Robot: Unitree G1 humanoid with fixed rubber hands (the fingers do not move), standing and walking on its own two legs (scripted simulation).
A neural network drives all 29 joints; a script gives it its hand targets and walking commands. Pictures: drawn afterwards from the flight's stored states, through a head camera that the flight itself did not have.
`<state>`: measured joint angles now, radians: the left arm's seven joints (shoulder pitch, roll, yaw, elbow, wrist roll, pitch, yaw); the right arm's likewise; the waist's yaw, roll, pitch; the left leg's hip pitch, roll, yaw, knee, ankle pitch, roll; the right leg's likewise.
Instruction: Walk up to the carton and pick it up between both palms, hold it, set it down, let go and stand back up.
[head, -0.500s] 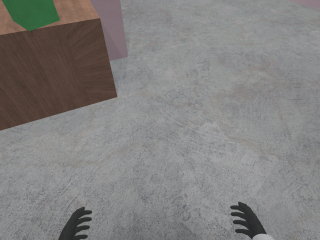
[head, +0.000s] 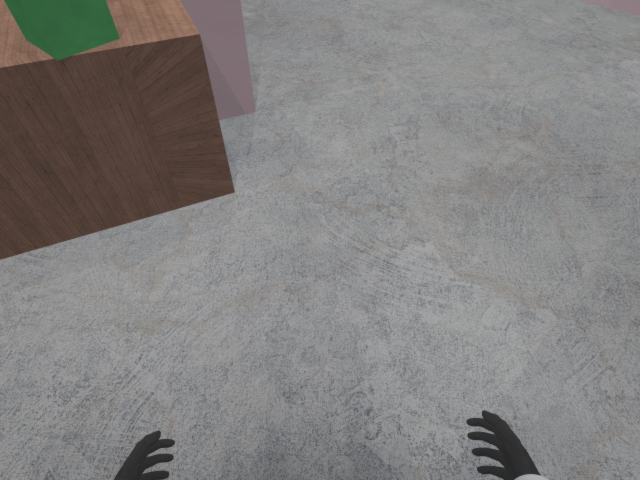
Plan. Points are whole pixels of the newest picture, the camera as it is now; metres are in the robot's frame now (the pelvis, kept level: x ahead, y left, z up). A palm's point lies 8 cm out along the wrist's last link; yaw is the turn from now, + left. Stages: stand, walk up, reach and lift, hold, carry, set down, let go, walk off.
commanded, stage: stand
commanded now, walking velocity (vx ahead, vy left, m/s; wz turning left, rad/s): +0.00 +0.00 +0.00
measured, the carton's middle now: out of the picture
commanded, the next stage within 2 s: walk up in 1.20 s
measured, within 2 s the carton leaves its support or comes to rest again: neither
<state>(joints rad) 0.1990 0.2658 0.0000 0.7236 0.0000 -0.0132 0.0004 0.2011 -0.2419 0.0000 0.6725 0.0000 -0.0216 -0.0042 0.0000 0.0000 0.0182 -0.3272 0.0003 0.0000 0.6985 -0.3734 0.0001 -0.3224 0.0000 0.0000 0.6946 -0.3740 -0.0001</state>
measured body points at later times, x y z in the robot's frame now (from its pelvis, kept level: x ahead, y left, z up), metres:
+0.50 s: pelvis +0.00 +0.00 +0.00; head +0.00 +0.00 +0.45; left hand +0.12 +0.26 -0.11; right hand +0.13 -0.25 -0.11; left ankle +0.00 +0.12 -0.72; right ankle +0.00 -0.12 -0.72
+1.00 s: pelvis -0.02 +0.00 +0.00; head -0.02 +0.00 +0.45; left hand +0.10 +0.27 -0.12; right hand +0.11 -0.26 -0.11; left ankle +0.00 +0.12 -0.72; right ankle +0.00 -0.12 -0.72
